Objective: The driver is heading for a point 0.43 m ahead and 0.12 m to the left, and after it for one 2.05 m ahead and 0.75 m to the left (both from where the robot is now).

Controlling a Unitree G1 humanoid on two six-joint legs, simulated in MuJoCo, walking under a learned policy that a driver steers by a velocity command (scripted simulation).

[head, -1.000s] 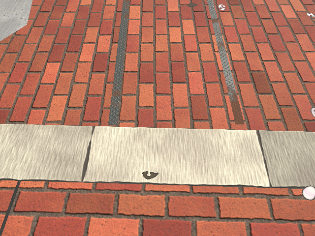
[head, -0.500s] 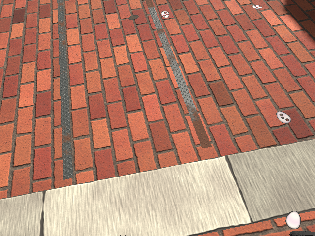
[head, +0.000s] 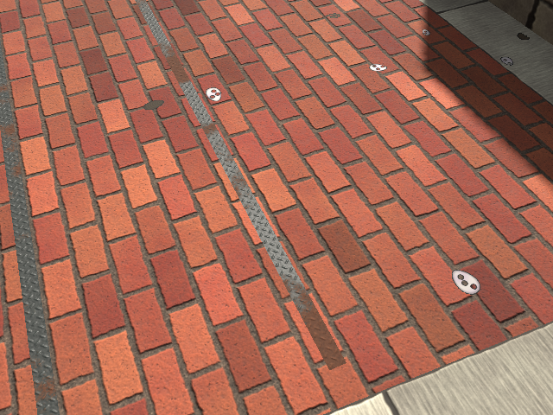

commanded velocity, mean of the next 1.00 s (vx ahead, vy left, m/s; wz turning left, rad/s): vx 0.50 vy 0.00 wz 0.38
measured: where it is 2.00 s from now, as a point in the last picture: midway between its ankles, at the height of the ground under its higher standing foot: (156, 271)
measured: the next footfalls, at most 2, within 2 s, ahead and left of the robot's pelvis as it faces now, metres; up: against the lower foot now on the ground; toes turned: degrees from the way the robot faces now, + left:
right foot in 0.28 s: +0.35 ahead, -0.13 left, +0.00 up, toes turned +2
left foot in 0.92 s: +0.63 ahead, +0.26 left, -0.15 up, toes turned +29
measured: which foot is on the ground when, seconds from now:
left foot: down 0.00-0.30, up 0.32-0.90, down 0.92-1.00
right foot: up 0.00-0.26, down 0.28-0.92, up 0.94-1.00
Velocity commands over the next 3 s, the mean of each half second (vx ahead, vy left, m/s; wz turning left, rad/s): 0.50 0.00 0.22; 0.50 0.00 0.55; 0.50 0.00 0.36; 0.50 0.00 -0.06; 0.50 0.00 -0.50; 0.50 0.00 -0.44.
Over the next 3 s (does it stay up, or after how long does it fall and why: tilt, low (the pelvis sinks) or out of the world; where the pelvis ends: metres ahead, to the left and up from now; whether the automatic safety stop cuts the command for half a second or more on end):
stays up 1.57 0.65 -0.16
